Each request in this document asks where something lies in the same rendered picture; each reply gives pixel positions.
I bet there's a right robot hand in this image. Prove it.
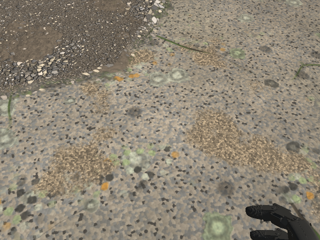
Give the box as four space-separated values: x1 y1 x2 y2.
245 203 319 240

